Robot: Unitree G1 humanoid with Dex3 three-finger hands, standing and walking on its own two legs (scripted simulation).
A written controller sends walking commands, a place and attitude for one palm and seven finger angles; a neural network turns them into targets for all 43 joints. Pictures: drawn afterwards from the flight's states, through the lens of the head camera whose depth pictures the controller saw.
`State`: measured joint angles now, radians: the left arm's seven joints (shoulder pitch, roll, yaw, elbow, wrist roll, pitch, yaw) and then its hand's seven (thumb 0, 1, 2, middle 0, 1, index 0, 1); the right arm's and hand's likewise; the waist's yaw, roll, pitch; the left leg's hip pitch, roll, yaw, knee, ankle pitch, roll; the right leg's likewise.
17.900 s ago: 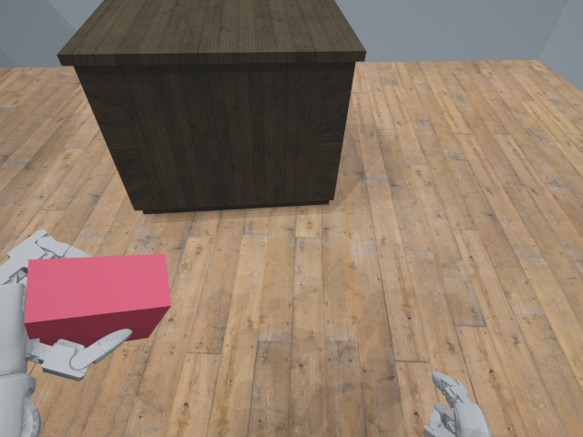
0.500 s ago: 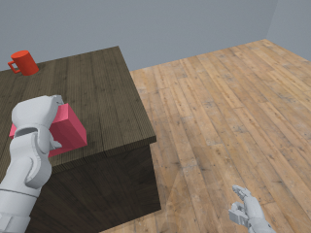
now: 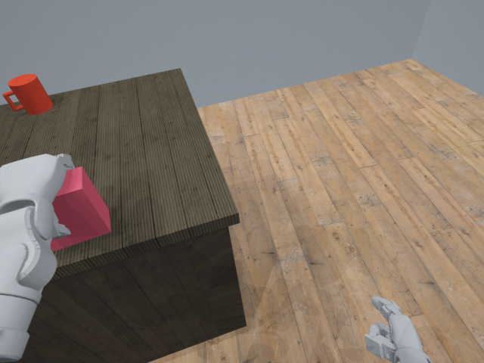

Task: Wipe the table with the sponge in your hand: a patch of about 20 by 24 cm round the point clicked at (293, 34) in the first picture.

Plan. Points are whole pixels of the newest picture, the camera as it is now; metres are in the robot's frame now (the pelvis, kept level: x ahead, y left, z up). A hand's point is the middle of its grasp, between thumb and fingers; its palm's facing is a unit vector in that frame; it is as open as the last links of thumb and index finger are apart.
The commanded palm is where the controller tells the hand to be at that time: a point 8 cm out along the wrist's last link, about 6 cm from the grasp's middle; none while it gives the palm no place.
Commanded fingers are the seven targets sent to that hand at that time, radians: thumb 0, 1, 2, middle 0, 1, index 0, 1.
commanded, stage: move the sponge above the wiping area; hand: left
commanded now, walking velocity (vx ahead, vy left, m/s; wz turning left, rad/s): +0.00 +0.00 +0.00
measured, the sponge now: (62, 220) +0.29 +0.35 +0.10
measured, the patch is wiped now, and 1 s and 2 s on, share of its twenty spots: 0.00 0.00 0.00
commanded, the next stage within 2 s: lower the sponge onto the table in 1.08 s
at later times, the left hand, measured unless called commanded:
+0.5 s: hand (52, 192) +0.31 +0.37 +0.14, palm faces +0.00 +0.04 -1.00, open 9.9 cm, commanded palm +0.28 +0.36 +0.21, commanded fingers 0.00 0.10 1.30 -1.20 -1.60 -1.20 -1.60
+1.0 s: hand (57, 187) +0.32 +0.36 +0.15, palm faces +0.01 +0.04 -1.00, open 9.9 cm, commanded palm +0.28 +0.36 +0.22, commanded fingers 0.00 0.10 1.30 -1.20 -1.60 -1.20 -1.60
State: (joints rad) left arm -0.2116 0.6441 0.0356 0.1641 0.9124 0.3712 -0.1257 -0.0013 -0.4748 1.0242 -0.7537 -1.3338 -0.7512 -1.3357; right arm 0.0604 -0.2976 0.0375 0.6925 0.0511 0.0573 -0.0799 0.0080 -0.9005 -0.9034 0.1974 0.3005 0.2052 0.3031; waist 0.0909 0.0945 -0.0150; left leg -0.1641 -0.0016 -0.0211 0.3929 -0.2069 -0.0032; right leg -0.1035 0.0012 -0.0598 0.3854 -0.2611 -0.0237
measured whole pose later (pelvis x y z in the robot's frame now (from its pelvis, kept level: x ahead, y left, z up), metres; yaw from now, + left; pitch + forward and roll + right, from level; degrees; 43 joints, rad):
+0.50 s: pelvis +0.00 +0.01 +0.00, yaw +0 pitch +0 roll +0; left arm -0.31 0.66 0.07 0.35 0.94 0.23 -0.08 0.00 -0.47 1.02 -0.75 -1.33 -0.75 -1.34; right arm 0.13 -0.29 0.01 0.71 0.05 0.05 -0.08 0.01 -0.90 -0.90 0.20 0.30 0.21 0.30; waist 0.06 0.09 -0.01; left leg -0.20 -0.01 -0.01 0.40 -0.20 0.01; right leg -0.13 -0.01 -0.05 0.38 -0.25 -0.01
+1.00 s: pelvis +0.00 +0.02 +0.00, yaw +0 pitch +0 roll +0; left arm -0.33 0.63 0.01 0.28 0.94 0.30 -0.11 0.00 -0.47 1.03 -0.75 -1.33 -0.75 -1.34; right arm 0.07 -0.28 0.04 0.69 0.05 0.06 -0.07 0.01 -0.90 -0.90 0.20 0.30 0.21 0.30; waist 0.09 0.09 -0.02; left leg -0.19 -0.02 -0.01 0.38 -0.20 0.02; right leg -0.12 -0.02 -0.05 0.36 -0.24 0.00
